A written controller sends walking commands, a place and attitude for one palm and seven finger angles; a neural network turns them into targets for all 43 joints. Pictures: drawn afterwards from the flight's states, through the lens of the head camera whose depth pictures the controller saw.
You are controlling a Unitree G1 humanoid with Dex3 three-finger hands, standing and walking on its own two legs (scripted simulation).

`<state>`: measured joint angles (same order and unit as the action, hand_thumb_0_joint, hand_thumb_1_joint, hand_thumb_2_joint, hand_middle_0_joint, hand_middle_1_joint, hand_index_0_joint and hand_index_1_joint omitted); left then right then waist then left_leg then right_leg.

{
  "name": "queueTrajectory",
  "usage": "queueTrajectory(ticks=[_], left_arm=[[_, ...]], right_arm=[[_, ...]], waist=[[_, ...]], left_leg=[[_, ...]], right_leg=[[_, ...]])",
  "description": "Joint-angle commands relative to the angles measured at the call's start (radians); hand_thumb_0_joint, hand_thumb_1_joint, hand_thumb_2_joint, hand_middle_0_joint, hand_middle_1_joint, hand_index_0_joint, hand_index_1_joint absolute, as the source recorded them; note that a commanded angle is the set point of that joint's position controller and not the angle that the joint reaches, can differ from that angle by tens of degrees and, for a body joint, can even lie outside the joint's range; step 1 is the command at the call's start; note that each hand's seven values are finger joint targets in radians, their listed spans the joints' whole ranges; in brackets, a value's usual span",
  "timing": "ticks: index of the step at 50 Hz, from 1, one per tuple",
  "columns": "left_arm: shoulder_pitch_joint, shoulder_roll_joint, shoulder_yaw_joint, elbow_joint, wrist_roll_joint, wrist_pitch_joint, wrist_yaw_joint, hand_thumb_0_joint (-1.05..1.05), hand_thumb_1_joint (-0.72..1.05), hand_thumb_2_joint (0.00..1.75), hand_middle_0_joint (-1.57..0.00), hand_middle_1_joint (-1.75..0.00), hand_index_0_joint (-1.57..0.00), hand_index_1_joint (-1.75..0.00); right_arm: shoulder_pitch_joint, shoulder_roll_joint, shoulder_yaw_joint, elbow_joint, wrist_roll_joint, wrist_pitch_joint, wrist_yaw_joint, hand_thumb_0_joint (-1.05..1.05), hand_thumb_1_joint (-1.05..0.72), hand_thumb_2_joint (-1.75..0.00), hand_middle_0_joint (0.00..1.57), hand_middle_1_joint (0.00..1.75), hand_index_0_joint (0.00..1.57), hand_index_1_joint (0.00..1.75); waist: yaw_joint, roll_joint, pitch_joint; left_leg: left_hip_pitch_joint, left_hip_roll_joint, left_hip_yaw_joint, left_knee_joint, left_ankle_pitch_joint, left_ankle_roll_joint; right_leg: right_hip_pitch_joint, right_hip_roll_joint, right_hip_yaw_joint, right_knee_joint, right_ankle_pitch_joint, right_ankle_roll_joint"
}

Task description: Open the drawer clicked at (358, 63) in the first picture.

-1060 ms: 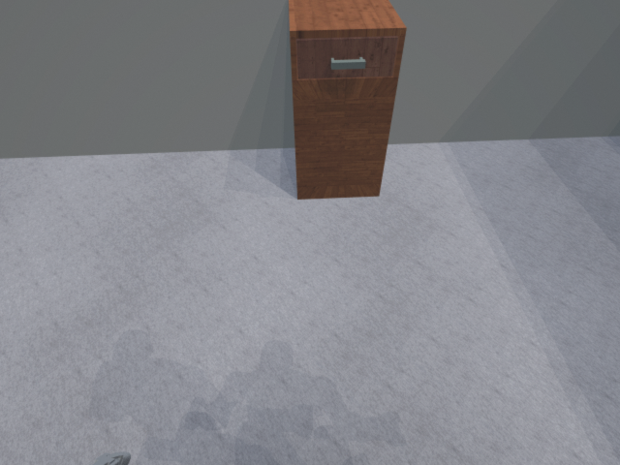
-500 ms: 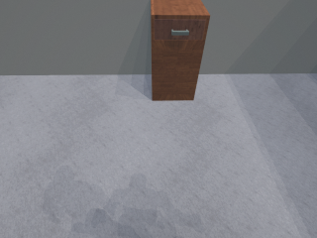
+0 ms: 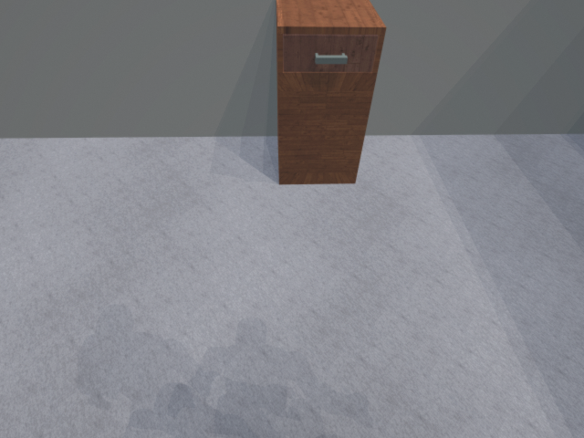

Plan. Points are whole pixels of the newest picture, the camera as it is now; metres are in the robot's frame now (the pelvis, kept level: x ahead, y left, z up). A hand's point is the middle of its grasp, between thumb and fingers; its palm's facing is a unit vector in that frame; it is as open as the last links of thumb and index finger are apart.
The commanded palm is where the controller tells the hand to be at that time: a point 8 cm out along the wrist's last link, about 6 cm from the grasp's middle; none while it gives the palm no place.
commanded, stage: look at it before walking up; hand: left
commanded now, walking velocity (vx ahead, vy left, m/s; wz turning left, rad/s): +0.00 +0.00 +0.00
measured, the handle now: (330, 57) +1.45 -0.06 -0.10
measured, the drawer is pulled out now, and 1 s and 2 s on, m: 0.00 0.00 0.00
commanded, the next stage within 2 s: walk to a spot facing it in 0.38 s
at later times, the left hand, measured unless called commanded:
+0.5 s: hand out of the picture +0.09 +0.25 -0.15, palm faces -0.03 -0.94 -0.34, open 7.4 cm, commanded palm none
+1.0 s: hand out of the picture +0.08 +0.14 -0.17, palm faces -0.15 -0.97 -0.18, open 7.4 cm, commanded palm none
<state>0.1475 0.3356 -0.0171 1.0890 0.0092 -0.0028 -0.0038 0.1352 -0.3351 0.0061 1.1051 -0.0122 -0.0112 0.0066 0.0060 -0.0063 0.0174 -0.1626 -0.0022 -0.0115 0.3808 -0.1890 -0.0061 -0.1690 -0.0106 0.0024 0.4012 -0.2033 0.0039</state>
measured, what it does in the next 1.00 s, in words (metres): walks ahead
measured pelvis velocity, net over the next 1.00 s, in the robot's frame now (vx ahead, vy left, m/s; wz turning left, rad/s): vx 0.10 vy -0.04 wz -0.25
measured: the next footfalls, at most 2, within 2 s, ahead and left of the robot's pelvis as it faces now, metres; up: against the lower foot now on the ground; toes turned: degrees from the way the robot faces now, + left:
left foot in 1.24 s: +0.38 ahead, +0.05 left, +0.00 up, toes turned -17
right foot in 1.80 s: +0.45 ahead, -0.28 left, +0.00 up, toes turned -49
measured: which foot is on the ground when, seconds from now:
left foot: down 0.00-0.80, up 0.82-1.00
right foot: down 0.00-1.00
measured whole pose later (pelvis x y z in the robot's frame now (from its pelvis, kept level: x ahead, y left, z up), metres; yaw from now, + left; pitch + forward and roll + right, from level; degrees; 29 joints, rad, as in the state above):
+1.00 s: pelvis +0.10 -0.04 -0.01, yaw -14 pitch +1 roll +1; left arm 0.45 0.14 0.02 1.04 0.02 -0.04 -0.01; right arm 0.21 -0.22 -0.04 1.02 -0.02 0.01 0.01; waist 0.05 0.01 0.03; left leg -0.55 0.09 0.07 1.08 -0.32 -0.06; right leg -0.15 0.05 0.03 0.46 -0.32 -0.06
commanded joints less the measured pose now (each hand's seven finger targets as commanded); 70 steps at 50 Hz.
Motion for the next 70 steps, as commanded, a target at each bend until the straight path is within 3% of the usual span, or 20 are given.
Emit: queueTrajectory(ticks=[1, 22, 28, 34, 36, 38, 39, 40, 41, 42, 44, 48, 56, 58, 60, 61, 62, 63, 66, 70], left_arm=[[-0.036, 0.209, 0.046, -0.063, 0.004, -0.019, 0.011, 0.0, 0.9, 0.9, -0.2, -0.3, -0.2, -0.3], [-0.038, 0.213, 0.046, -0.058, 0.003, -0.023, 0.015, 0.0, 0.9, 0.9, -0.2, -0.3, -0.2, -0.3], [0.046, 0.096, 0.031, -0.047, 0.01, 0.014, 0.009, 0.0, 0.9, 0.9, -0.2, -0.3, -0.2, -0.3], [0.108, 0.045, 0.064, -0.136, 0.015, 0.014, -0.023, 0.0, 0.9, 0.9, -0.2, -0.3, -0.2, -0.3], [0.086, 0.013, 0.071, -0.167, 0.016, 0.003, -0.032, 0.0, 0.9, 0.9, -0.2, -0.3, -0.2, -0.3], [0.164, -0.011, 0.078, -0.151, 0.017, -0.006, -0.037, 0.0, 0.9, 0.9, -0.2, -0.3, -0.2, -0.3], [0.275, -0.003, 0.086, -0.115, 0.02, -0.015, -0.035, 0.0, 0.9, 0.9, -0.2, -0.3, -0.2, -0.3], [0.403, 0.11, 0.113, -0.082, 0.029, -0.034, -0.019, 0.0, 0.9, 0.9, -0.2, -0.3, -0.2, -0.3], [0.489, 0.14, 0.114, -0.066, 0.006, -0.04, 0.0, 0.0, 0.9, 0.9, -0.2, -0.3, -0.2, -0.3], [0.477, 0.119, 0.112, -0.068, 0.007, -0.043, 0.012, 0.0, 0.9, 0.9, -0.2, -0.3, -0.2, -0.3], [0.386, 0.052, 0.094, -0.092, 0.014, -0.046, 0.015, 0.0, 0.9, 0.9, -0.2, -0.3, -0.2, -0.3], [0.341, 0.024, 0.095, -0.099, 0.018, -0.063, 0.015, 0.0, 0.9, 0.9, -0.2, -0.3, -0.2, -0.3], [0.36, 0.013, 0.102, -0.082, 0.022, -0.059, 0.021, 0.0, 0.9, 0.9, -0.2, -0.3, -0.2, -0.3], [0.328, 0.031, 0.111, -0.092, 0.023, -0.054, 0.021, 0.0, 0.9, 0.9, -0.2, -0.3, -0.2, -0.3], [0.287, 0.023, 0.117, -0.104, 0.014, -0.055, 0.019, 0.0, 0.9, 0.9, -0.2, -0.3, -0.2, -0.3], [0.305, -0.019, 0.115, -0.116, 0.004, -0.053, 0.011, 0.0, 0.9, 0.9, -0.2, -0.3, -0.2, -0.3], [0.341, -0.08, 0.108, -0.136, -0.003, -0.051, -0.003, 0.0, 0.9, 0.9, -0.2, -0.3, -0.2, -0.3], [0.294, -0.061, 0.11, -0.159, 0.006, -0.053, -0.004, 0.0, 0.9, 0.9, -0.2, -0.3, -0.2, -0.3], [0.174, -0.07, 0.115, -0.161, 0.025, -0.032, -0.029, 0.0, 0.9, 0.9, -0.2, -0.3, -0.2, -0.3], [0.19, -0.107, 0.11, -0.157, 0.031, 0.01, -0.043, 0.0, 0.9, 0.9, -0.2, -0.3, -0.2, -0.3]], right_arm=[[-0.053, -0.209, -0.044, -0.061, 0.003, -0.025, -0.016, 0.0, -0.9, -0.9, 0.2, 0.3, 0.2, 0.3], [-0.067, -0.214, -0.041, -0.058, 0.006, -0.027, -0.019, 0.0, -0.9, -0.9, 0.2, 0.3, 0.2, 0.3], [0.027, -0.095, -0.025, -0.04, -0.007, 0.0, -0.018, 0.0, -0.9, -0.9, 0.2, 0.3, 0.2, 0.3], [0.088, -0.168, -0.078, -0.104, -0.006, -0.009, -0.023, 0.0, -0.9, -0.9, 0.2, 0.3, 0.2, 0.3], [0.106, -0.153, -0.086, -0.115, -0.008, -0.023, -0.024, 0.0, -0.9, -0.9, 0.2, 0.3, 0.2, 0.3], [0.075, -0.128, -0.083, -0.122, -0.011, -0.026, -0.024, 0.0, -0.9, -0.9, 0.2, 0.3, 0.2, 0.3], [0.054, -0.102, -0.079, -0.13, -0.01, -0.025, -0.023, 0.0, -0.9, -0.9, 0.2, 0.3, 0.2, 0.3], [0.031, -0.016, -0.061, -0.175, 0.002, -0.026, -0.015, 0.0, -0.9, -0.9, 0.2, 0.3, 0.2, 0.3], [-0.072, -0.02, -0.054, -0.23, -0.003, -0.04, -0.011, 0.0, -0.9, -0.9, 0.2, 0.3, 0.2, 0.3], [-0.119, -0.02, -0.059, -0.239, -0.003, -0.045, -0.013, 0.0, -0.9, -0.9, 0.2, 0.3, 0.2, 0.3], [-0.096, 0.003, -0.061, -0.225, -0.009, -0.044, -0.009, 0.0, -0.9, -0.9, 0.2, 0.3, 0.2, 0.3], [-0.035, 0.056, -0.07, -0.207, -0.007, -0.027, 0.004, 0.0, -0.9, -0.9, 0.2, 0.3, 0.2, 0.3], [-0.15, 0.091, -0.069, -0.283, 0.001, -0.043, 0.017, 0.0, -0.9, -0.9, 0.2, 0.3, 0.2, 0.3], [-0.109, 0.078, -0.072, -0.278, 0.004, -0.052, 0.013, 0.0, -0.9, -0.9, 0.2, 0.3, 0.2, 0.3], [0.098, 0.03, -0.083, -0.213, -0.001, -0.063, -0.012, 0.0, -0.9, -0.9, 0.2, 0.3, 0.2, 0.3], [0.258, -0.057, -0.104, -0.169, -0.011, -0.068, -0.028, 0.0, -0.9, -0.9, 0.2, 0.3, 0.2, 0.3], [0.366, -0.169, -0.125, -0.151, -0.019, -0.067, -0.029, 0.0, -0.9, -0.9, 0.2, 0.3, 0.2, 0.3], [0.333, -0.147, -0.111, -0.165, -0.013, -0.056, -0.022, 0.0, -0.9, -0.9, 0.2, 0.3, 0.2, 0.3], [0.156, 0.03, -0.072, -0.183, -0.013, -0.071, -0.027, 0.0, -0.9, -0.9, 0.2, 0.3, 0.2, 0.3], [0.158, 0.056, -0.068, -0.157, -0.009, -0.094, -0.033, 0.0, -0.9, -0.9, 0.2, 0.3, 0.2, 0.3]], waist=[[-0.002, 0.011, -0.021], [-0.001, 0.005, -0.05], [-0.007, -0.005, -0.01], [-0.01, 0.15, 0.09], [-0.018, 0.172, 0.077], [0.029, 0.116, 0.048], [0.079, 0.038, 0.017], [0.118, -0.314, -0.003], [0.15, -0.318, 0.024], [0.142, -0.203, 0.058], [0.073, -0.059, 0.091], [0.023, -0.071, 0.046], [0.052, -0.141, 0.062], [0.034, -0.169, 0.042], [-0.063, -0.099, -0.035], [-0.118, 0.041, -0.153], [-0.123, 0.312, -0.241], [-0.107, 0.227, -0.177], [-0.028, 0.164, 0.067], [0.022, 0.114, 0.032]], left_leg=[[-0.004, 0.114, -0.105, -0.074, 0.045, 0.036], [0.05, 0.125, -0.091, -0.07, 0.16, 0.034], [0.04, 0.125, -0.037, -0.033, -0.13, 0.017], [0.015, 0.31, -0.2, -0.129, -0.428, 0.133], [0.048, 0.365, -0.163, -0.101, -0.241, 0.172], [-0.032, 0.328, -0.043, 0.046, -0.118, 0.131], [-0.143, 0.252, 0.053, 0.248, -0.113, 0.074], [-0.46, 0.101, 0.198, 0.623, -0.284, -0.009], [-0.598, 0.056, 0.104, 0.761, -0.408, -0.015], [-0.639, 0.091, 0.034, 0.821, -0.354, -0.015], [-0.619, 0.134, 0.009, 0.821, -0.233, -0.029], [-0.518, 0.12, 0.057, 0.694, -0.098, -0.057], [-0.407, 0.07, 0.092, 0.385, -0.018, -0.043], [-0.269, 0.046, 0.107, 0.283, -0.043, -0.03], [0.06, 0.027, 0.11, 0.122, 0.014, -0.007], [0.328, 0.181, -0.048, 0.1, -0.022, 0.032], [0.44, 0.494, -0.428, 0.0, -0.068, 0.136], [0.29, 0.55, -0.53, -0.116, -0.283, 0.191], [-0.042, 0.413, -0.272, -0.2, -0.319, 0.115], [-0.074, 0.342, 0.005, -0.194, -0.061, 0.109]], right_leg=[[-0.015, -0.105, 0.106, -0.089, 0.001, -0.033], [0.025, -0.11, 0.093, -0.081, 0.134, -0.031], [-0.077, -0.074, 0.13, -0.059, -0.141, -0.028], [-0.298, 0.044, 0.024, 0.271, -0.232, -0.027], [-0.321, -0.006, -0.022, 0.346, -0.28, -0.015], [-0.164, -0.013, -0.055, 0.242, -0.226, -0.021], [0.019, -0.002, -0.037, 0.102, -0.135, -0.038], [0.232, -0.238, 0.389, -0.086, -0.127, -0.131], [0.228, -0.352, 0.645, -0.184, 0.019, -0.215], [0.203, -0.353, 0.647, -0.175, 0.076, -0.255], [0.126, -0.308, 0.524, -0.15, 0.053, -0.264], [0.063, -0.211, 0.326, -0.152, 0.178, -0.214], [0.062, -0.161, 0.292, -0.117, 0.268, -0.167], [0.038, -0.156, 0.289, -0.068, 0.298, -0.157], [-0.067, -0.086, 0.244, 0.153, 0.404, -0.12], [-0.216, -0.023, 0.185, 0.386, 0.235, -0.087], [-0.404, 0.087, 0.038, 0.738, -0.359, -0.035], [-0.461, 0.049, 0.058, 0.88, -0.388, -0.045], [-0.496, -0.072, 0.043, 0.952, -0.142, -0.035], [-0.452, -0.103, 0.008, 0.854, -0.027, -0.004]])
